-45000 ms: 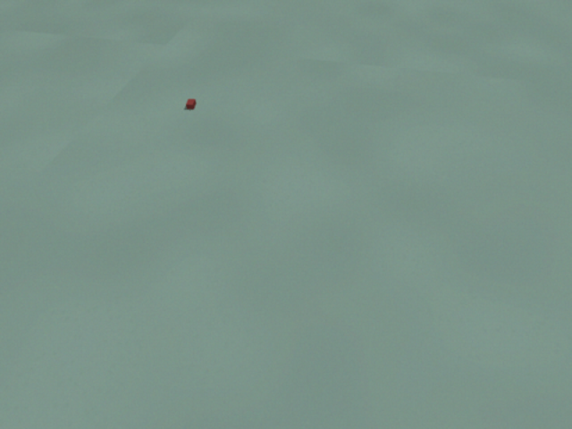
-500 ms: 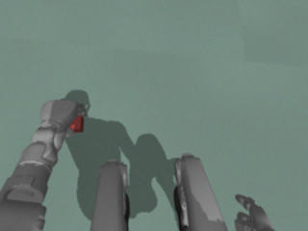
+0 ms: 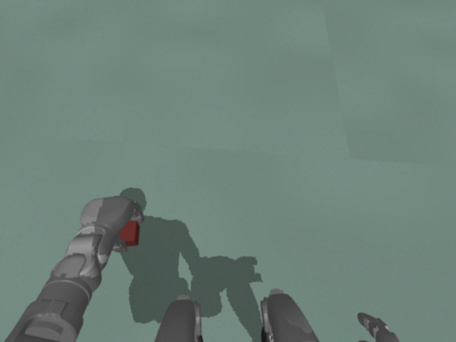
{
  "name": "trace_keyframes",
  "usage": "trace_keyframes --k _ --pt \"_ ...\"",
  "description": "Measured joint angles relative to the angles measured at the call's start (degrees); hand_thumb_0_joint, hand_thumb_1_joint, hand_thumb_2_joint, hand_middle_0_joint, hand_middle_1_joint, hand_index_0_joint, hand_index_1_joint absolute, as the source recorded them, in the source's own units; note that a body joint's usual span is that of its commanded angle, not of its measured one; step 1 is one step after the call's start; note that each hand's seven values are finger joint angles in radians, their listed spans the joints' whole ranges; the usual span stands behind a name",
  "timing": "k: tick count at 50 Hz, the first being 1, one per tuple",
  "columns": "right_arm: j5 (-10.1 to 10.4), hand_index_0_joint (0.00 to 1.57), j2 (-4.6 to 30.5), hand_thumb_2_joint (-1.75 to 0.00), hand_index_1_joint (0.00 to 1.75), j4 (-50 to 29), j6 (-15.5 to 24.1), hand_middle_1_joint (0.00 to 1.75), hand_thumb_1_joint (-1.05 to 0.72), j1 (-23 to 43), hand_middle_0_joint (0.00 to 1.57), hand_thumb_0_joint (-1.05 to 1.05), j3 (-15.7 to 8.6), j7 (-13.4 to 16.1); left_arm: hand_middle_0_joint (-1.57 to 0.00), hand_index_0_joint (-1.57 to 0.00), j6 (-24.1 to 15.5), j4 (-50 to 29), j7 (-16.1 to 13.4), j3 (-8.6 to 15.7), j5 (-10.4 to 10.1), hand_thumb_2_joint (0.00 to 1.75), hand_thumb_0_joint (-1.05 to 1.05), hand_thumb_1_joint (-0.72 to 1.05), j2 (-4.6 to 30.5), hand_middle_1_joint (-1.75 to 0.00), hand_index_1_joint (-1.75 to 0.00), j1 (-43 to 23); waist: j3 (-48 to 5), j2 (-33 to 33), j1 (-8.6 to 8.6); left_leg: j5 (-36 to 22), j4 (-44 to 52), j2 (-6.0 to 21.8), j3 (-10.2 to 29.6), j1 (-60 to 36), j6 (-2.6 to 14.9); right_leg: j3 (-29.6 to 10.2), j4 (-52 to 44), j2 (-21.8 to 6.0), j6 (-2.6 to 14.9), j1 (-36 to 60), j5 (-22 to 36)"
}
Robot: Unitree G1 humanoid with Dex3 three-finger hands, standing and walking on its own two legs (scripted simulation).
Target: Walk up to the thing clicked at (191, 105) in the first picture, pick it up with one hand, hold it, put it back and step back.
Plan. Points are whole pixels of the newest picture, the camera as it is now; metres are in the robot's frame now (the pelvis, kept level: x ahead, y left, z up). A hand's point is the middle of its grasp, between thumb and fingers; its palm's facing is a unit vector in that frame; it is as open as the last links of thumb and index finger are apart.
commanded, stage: lift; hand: left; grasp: from above
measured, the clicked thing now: (121, 234) +0.35 +0.22 -0.11
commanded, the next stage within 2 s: hold in 0.40 s
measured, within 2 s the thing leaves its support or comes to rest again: neither
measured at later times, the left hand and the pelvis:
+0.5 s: hand (103, 213) +0.35 +0.22 +0.00, palm faces -0.47 -0.05 -0.88, open 7.2 cm; pelvis +0.04 +0.00 +0.07, yaw +0 degrees
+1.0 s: hand (93, 198) +0.36 +0.22 +0.05, palm faces -0.46 -0.03 -0.89, open 7.2 cm; pelvis +0.05 +0.00 +0.09, yaw -1 degrees
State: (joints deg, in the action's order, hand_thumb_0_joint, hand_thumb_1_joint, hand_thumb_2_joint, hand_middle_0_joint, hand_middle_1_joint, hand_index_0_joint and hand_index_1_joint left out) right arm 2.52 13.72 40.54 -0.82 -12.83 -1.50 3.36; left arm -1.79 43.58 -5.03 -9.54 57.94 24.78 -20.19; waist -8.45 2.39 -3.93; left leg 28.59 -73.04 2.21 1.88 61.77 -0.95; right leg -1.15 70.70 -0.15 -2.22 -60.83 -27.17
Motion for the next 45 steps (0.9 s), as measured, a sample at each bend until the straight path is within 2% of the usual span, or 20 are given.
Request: trace_keyframes --k 7,14,21,35,45 --pt "-0.21 0.21 0.08 -0.9 0.3 0.89 0.51 0.3 -0.91 -0.75 0.2 0.01 -0.23 -0.1 -1.03 -1.03 0.29 1.7 -0.96 -0.63 0.52 0.13 0.01 0.39 -1.38 -0.1 -0.11 0.55 1.56 -0.25 0.33 -2.15 8.17 0.05 -0.68 -8.71 -0.06 -0.32 -7.82 -0.13 0.08 8.39 2.1" --pt "-0.32 0.21 0.08 -0.9 0.3 1.02 0.09 0.3 -0.91 -1.4 0.2 0.01 -0.37 -0.55 -1.04 -1.03 0.15 2.76 -1.09 -0.26 0.48 0.14 0.0 0.37 -1.75 -0.1 -0.1 0.56 2.7 -0.53 0.55 -4.33 15.58 -0.05 -1.17 -16.18 -0.13 -0.5 -14.73 -0.37 0.25 15.57 4.07" --pt "-0.17 0.21 0.19 -0.9 0.3 0.42 -0.37 0.3 -0.91 -1.65 0.2 0.01 -0.77 -0.68 -1.04 -1.04 -0.67 1.99 0.24 -0.04 0.17 0.14 0.0 0.37 -1.36 -0.09 -0.09 1.63 3.73 -0.53 0.85 -6.15 21.52 -0.14 -1.54 -21.99 -0.12 -0.64 -20.41 -0.55 0.28 21.2 5.77" --pt "0.14 0.21 0.35 -0.9 0.3 0.59 -1.2 0.3 -0.91 -0.27 0.2 0.01 -1.35 -0.7 -1.05 -1.05 -1.94 -0.02 1.24 -0.61 1.39 0.12 0.0 0.38 -1.29 -0.08 -0.09 3.21 4.58 -0.48 2.06 -7.93 28.47 -0.37 -2.15 -29.68 0.08 -0.98 -27.29 -0.88 0.11 28.75 7.61" --pt "0.46 0.21 0.38 -0.89 0.3 -0.28 -2.01 0.3 -0.91 -0.01 0.2 0.01 -1.16 -0.62 -1.05 -1.05 -1.85 -2.68 4.34 -0.69 0.64 0.12 0.0 0.38 -0.85 -0.08 -0.08 4.17 4.79 -0.27 2.49 -8.77 31.62 -0.4 -2.63 -33.41 0.2 -1.34 -30.35 -0.93 0.04 32.28 8.52"
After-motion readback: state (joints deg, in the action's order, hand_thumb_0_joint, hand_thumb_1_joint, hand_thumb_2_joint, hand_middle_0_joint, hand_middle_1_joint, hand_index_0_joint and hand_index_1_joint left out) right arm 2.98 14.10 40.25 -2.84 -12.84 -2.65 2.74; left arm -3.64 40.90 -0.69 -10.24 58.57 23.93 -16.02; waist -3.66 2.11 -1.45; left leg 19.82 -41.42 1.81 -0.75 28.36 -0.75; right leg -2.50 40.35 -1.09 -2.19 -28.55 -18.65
